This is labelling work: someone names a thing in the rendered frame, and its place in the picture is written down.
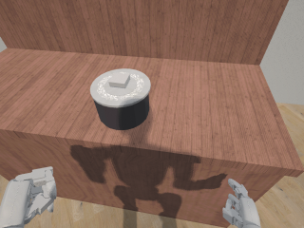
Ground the right robot hand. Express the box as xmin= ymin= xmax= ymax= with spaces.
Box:
xmin=222 ymin=179 xmax=261 ymax=228

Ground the left robot hand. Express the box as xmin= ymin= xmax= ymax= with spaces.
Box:
xmin=0 ymin=166 xmax=57 ymax=228

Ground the knob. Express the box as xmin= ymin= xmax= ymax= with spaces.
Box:
xmin=108 ymin=72 xmax=130 ymax=88

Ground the pot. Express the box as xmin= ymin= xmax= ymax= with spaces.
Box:
xmin=93 ymin=94 xmax=150 ymax=130

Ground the table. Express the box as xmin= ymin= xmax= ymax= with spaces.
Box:
xmin=0 ymin=0 xmax=304 ymax=228

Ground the lid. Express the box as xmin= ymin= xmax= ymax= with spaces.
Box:
xmin=90 ymin=68 xmax=151 ymax=108

